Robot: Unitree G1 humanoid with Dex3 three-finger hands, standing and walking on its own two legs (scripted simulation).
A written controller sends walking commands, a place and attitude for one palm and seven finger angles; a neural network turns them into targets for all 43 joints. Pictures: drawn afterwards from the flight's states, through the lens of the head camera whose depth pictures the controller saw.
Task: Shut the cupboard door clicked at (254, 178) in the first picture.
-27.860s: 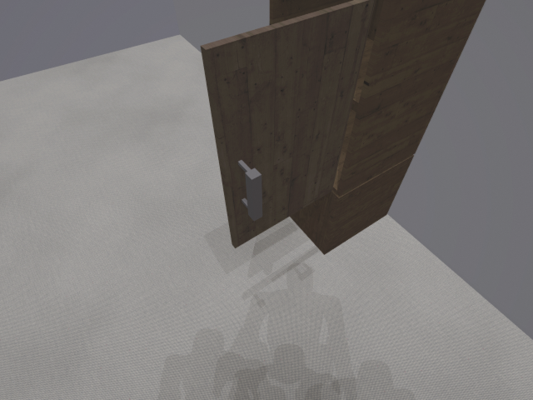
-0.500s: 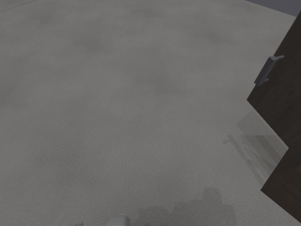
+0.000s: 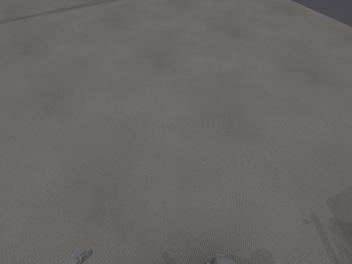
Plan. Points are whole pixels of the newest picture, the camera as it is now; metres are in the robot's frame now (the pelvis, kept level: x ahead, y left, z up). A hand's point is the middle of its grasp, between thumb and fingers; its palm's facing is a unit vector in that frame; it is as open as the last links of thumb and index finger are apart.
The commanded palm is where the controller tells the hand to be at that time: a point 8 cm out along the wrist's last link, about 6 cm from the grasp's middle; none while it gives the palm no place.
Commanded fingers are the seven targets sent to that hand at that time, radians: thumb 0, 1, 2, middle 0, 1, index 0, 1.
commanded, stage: walk to a spot facing it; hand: left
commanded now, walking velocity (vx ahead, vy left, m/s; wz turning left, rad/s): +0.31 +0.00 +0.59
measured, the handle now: out of the picture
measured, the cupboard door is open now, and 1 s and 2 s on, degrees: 66 66 66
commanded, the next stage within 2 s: turn to face it in 0.34 s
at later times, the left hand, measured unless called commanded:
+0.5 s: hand out of the picture +0.10 +0.21 -0.20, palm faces +0.37 -0.91 -0.18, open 7.3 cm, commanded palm none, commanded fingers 0.00 0.90 0.90 -0.20 -0.30 -0.20 -0.30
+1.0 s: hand (97, 206) +0.29 +0.25 -0.16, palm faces +0.11 -0.97 -0.21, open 7.4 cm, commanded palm none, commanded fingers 0.00 0.90 0.90 -0.20 -0.30 -0.20 -0.30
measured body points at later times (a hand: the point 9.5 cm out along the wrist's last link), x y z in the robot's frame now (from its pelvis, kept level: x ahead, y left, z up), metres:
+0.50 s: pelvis +0.17 +0.04 -0.02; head +0.22 +0.09 +0.43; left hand +0.08 +0.26 -0.18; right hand +0.39 -0.16 -0.13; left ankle +0.24 +0.12 -0.73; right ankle +0.11 -0.13 -0.69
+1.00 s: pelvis +0.23 +0.05 +0.00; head +0.27 +0.06 +0.45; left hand +0.29 +0.30 -0.14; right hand +0.31 -0.20 -0.14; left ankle +0.23 +0.12 -0.73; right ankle +0.22 -0.07 -0.71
